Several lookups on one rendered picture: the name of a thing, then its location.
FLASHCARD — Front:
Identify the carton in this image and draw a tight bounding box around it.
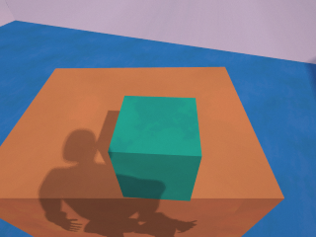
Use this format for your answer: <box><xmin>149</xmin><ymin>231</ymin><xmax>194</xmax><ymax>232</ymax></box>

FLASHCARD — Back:
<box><xmin>108</xmin><ymin>96</ymin><xmax>202</xmax><ymax>201</ymax></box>

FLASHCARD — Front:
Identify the pedestal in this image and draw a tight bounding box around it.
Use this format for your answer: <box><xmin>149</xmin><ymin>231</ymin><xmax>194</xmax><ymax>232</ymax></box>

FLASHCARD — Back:
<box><xmin>0</xmin><ymin>67</ymin><xmax>284</xmax><ymax>237</ymax></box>

